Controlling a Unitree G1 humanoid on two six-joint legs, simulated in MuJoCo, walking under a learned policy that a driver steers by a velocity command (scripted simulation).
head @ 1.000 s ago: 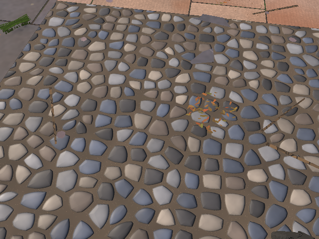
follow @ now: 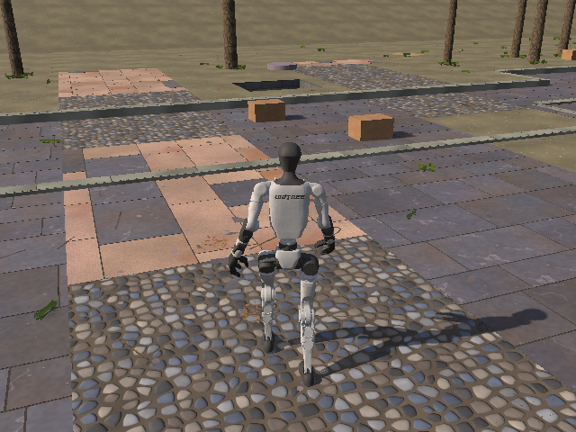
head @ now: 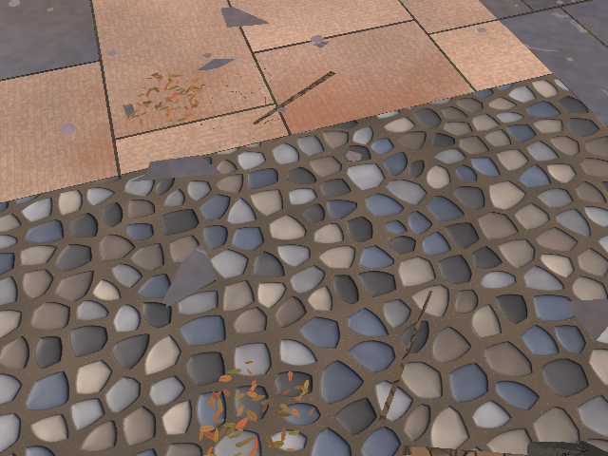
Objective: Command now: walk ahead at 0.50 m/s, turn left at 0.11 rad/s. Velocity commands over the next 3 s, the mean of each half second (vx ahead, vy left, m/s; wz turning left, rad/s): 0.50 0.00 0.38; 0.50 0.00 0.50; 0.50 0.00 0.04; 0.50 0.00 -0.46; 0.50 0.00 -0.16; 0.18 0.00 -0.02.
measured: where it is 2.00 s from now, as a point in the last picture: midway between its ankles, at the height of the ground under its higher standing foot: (203, 233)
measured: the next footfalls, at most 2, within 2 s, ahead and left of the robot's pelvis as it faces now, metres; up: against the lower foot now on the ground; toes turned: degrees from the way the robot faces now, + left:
left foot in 0.04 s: +0.19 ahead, +0.11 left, +0.00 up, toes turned +1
right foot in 0.54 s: +0.50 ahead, -0.04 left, +0.00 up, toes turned +21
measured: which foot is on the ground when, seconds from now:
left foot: up 0.00-0.02, down 0.04-0.56, up 0.58-1.00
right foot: down 0.00-0.06, up 0.08-0.52, down 0.54-1.00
